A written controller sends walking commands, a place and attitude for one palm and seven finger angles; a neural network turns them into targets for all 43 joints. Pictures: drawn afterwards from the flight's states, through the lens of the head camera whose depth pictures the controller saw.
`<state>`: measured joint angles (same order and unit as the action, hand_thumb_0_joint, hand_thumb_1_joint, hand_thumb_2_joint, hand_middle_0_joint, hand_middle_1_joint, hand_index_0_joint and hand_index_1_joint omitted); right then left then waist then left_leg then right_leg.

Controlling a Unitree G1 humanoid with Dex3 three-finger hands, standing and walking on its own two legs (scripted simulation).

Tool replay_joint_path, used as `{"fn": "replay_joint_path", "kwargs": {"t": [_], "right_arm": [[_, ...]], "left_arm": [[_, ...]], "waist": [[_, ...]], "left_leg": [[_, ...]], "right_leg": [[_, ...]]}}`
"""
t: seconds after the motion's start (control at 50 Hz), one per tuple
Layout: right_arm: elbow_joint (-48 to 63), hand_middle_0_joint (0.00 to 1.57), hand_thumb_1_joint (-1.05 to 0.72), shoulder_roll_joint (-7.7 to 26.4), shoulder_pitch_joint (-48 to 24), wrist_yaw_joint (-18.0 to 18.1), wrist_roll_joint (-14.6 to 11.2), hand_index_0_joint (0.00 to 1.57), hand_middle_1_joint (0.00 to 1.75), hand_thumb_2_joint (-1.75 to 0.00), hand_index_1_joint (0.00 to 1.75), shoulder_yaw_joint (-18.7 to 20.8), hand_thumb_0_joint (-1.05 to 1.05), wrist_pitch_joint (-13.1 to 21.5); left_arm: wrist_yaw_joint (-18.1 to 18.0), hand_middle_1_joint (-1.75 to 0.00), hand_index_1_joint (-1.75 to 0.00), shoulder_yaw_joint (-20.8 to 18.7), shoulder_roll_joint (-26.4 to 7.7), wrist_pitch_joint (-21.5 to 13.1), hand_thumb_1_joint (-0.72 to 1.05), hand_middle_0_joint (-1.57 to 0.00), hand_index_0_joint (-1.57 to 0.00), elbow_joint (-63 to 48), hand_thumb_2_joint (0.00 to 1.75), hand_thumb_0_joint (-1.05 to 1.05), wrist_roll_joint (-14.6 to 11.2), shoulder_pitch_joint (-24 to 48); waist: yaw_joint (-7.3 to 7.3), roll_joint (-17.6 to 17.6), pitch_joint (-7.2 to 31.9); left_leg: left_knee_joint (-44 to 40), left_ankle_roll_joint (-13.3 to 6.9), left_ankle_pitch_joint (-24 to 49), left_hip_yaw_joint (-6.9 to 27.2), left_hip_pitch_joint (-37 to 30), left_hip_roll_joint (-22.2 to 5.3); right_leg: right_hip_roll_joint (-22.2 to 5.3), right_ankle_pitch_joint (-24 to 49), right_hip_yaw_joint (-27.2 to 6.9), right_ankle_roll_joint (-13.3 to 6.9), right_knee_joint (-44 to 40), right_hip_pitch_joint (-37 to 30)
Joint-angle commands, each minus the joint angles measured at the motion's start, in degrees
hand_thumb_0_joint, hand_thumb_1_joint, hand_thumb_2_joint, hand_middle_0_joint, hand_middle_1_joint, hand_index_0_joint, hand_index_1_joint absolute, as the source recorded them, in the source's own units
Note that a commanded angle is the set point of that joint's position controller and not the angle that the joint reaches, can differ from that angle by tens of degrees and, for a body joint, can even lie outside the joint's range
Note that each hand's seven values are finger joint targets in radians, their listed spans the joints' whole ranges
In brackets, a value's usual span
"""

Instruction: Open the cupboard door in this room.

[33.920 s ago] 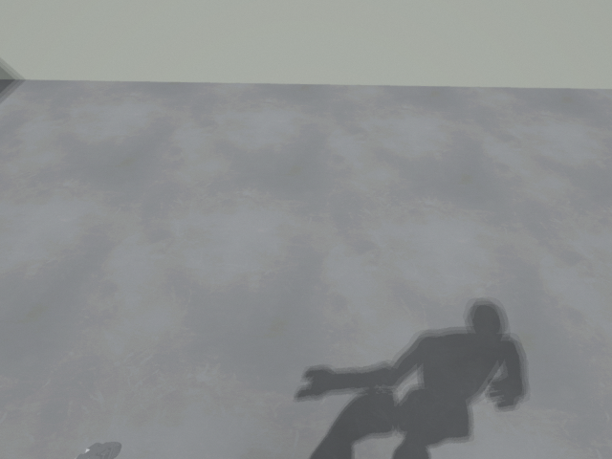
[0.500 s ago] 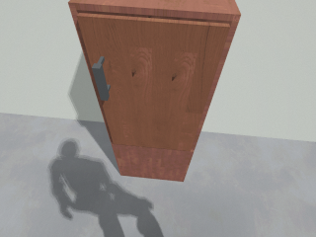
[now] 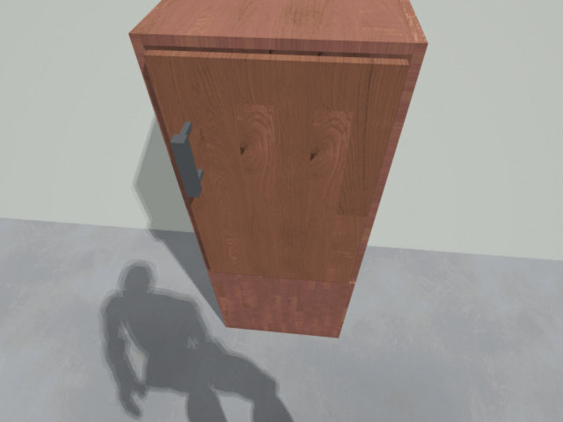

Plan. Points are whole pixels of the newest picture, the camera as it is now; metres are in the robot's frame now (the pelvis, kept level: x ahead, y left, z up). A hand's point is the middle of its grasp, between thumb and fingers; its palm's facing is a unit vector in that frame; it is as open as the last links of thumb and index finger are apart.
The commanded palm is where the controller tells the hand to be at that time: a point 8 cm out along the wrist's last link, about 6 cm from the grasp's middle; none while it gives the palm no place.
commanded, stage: come to a stop and stand still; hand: left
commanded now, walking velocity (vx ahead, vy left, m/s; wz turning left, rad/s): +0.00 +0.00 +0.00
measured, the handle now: (190, 160) +0.51 +0.19 +0.09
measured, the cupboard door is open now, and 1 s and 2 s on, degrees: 0 0 0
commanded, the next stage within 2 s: look again from close up in 0.84 s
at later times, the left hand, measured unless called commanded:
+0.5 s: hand out of the picture +0.04 +0.16 -0.17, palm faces +0.00 -0.98 -0.21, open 7.4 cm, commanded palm none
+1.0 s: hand out of the picture +0.02 +0.15 -0.17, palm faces +0.02 -0.98 -0.20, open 7.4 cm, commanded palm none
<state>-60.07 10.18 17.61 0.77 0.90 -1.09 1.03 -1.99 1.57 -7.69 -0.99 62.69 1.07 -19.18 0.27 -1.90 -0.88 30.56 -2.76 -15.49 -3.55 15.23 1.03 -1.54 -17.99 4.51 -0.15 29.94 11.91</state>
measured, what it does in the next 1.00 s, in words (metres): stands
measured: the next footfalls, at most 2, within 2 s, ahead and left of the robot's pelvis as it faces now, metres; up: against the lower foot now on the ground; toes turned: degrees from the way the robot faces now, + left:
none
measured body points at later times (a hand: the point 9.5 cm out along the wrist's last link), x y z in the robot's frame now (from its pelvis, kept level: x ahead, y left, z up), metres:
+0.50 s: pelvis +0.02 -0.02 +0.01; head +0.03 -0.02 +0.45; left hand +0.04 +0.21 -0.15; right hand +0.04 -0.24 -0.15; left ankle +0.01 +0.09 -0.73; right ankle -0.02 -0.12 -0.73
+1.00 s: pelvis +0.02 -0.03 +0.01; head +0.03 -0.03 +0.46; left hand +0.02 +0.20 -0.15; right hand +0.04 -0.26 -0.15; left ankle +0.01 +0.09 -0.73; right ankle -0.02 -0.12 -0.73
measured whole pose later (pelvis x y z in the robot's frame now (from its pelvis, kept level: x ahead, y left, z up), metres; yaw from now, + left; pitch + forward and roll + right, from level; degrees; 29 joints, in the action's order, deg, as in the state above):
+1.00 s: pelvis +0.02 -0.03 +0.01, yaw +0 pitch -1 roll +1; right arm -65.6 9.5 13.3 1.8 0.6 -1.4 1.2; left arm -1.9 0.5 -10.0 -0.7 63.9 1.0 -16.0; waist -0.9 1.0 -1.7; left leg 24.1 -0.1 -14.4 -3.0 8.6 -0.4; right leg 0.3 -17.6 4.9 -2.3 24.4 5.8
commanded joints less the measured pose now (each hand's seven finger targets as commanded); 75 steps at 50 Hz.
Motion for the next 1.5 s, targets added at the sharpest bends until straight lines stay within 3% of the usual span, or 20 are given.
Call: {"fn": "replay_joint_path", "kwargs": {"t": [0.0, 0.16, 0.28, 0.44, 0.66, 0.86, 0.94, 1.24, 1.48], "right_arm": [[1.94, 0.2, -0.9, 4.39, 1.99, 0.31, -0.29, 0.2, 0.3, -0.9, 0.3, 0.58, 0.0, 1.35], [-1.04, 0.2, -0.9, 3.98, 1.4, 0.63, -0.31, 0.2, 0.3, -0.9, 0.3, 0.44, 0.0, 1.3], [-2.09, 0.2, -0.9, 4.61, 0.52, 0.96, -0.25, 0.2, 0.3, -0.9, 0.3, 0.62, 0.0, 1.44], [-2.73, 0.2, -0.9, 4.65, -0.87, 1.02, -0.23, 0.2, 0.3, -0.9, 0.3, 0.68, 0.0, 0.9], [-3.1, 0.2, -0.9, 4.86, -1.82, 1.24, -0.27, 0.2, 0.3, -0.9, 0.3, 0.96, 0.0, 0.93], [-3.44, 0.2, -0.9, 4.9, -2.02, 1.38, -0.27, 0.2, 0.3, -0.9, 0.3, 0.99, 0.0, 0.84], [-3.52, 0.2, -0.9, 5.01, -2.19, 1.35, -0.28, 0.2, 0.3, -0.9, 0.3, 0.92, 0.0, 0.63], [-3.84, 0.2, -0.9, 4.75, -1.57, 1.28, -0.17, 0.2, 0.3, -0.9, 0.3, 0.94, 0.0, 0.64], [-4.2, 0.2, -0.9, 4.61, -1.23, 1.37, -0.18, 0.2, 0.3, -0.9, 0.3, 1.04, 0.0, 0.68]], "left_arm": [[-0.49, -0.3, -0.3, -1.18, -6.2, -1.33, 0.9, -0.2, -0.2, -2.07, 0.9, 0.0, -0.47, -1.71], [-0.63, -0.3, -0.3, -1.56, -7.1, -0.93, 0.9, -0.2, -0.2, -1.44, 0.9, 0.0, -0.43, -1.05], [-0.72, -0.3, -0.3, -1.95, -7.84, -0.93, 0.9, -0.2, -0.2, -1.31, 0.9, 0.0, -0.45, -0.46], [-0.51, -0.3, -0.3, -1.97, -8.28, -0.64, 0.9, -0.2, -0.2, -1.14, 0.9, 0.0, -0.43, 0.71], [-0.4, -0.3, -0.3, -2.2, -8.86, -0.79, 0.9, -0.2, -0.2, -0.94, 0.9, 0.0, -0.27, 0.48], [-0.33, -0.3, -0.3, -2.33, -8.9, -0.72, 0.9, -0.2, -0.2, -0.62, 0.9, 0.0, -0.31, 0.14], [-0.22, -0.3, -0.3, -2.17, -8.72, -0.57, 0.9, -0.2, -0.2, -0.29, 0.9, 0.0, -0.42, 0.27], [-0.08, -0.3, -0.3, -2.37, -8.76, -0.59, 0.9, -0.2, -0.2, -0.24, 0.9, 0.0, -0.43, 0.43], [-0.04, -0.3, -0.3, -2.51, -8.6, -0.65, 0.9, -0.2, -0.2, -0.28, 0.9, 0.0, -0.43, 0.09]], "waist": [[-0.15, 3.06, -1.85], [-0.54, 2.23, -3.02], [-0.79, 2.11, -0.55], [-0.68, 2.37, -2.38], [-0.79, 2.59, -1.13], [-0.85, 2.22, -1.28], [-0.8, 2.02, -2.65], [-1.1, 2.53, -3.22], [-1.07, 1.8, -2.42]], "left_leg": [[-7.57, -0.53, 10.15, 7.43, -0.64, -6.1], [-8.81, -0.37, 12.61, 6.45, -2.17, -6.18], [-8.0, -0.05, 17.46, 5.81, -4.81, -6.56], [-8.84, 0.46, 13.85, 5.63, -4.7, -6.58], [-8.62, 0.58, 16.22, 5.14, -6.55, -6.98], [-8.89, 0.72, 16.09, 5.17, -6.85, -7.13], [-9.59, 0.88, 13.29, 5.34, -6.08, -7.06], [-10.31, 1.05, 11.63, 5.62, -5.05, -6.85], [-9.77, 1.21, 12.83, 5.59, -5.21, -6.92]], "right_leg": [[-4.33, 7.25, -5.71, -2.5, -5.35, -0.13], [-4.77, 10.6, -5.37, -2.21, -6.23, -1.84], [-5.25, 16.59, -5.37, -2.15, -5.94, -3.91], [-5.44, 15.46, -5.78, -2.25, -7.73, -3.22], [-5.75, 20.12, -5.76, -2.32, -8.35, -4.58], [-5.69, 19.94, -5.78, -2.39, -8.89, -4.74], [-5.76, 16.24, -6.02, -2.44, -9.86, -3.67], [-5.71, 12.91, -6.17, -2.58, -10.72, -3.43], [-5.65, 13.87, -5.98, -2.72, -10.39, -3.6]]}}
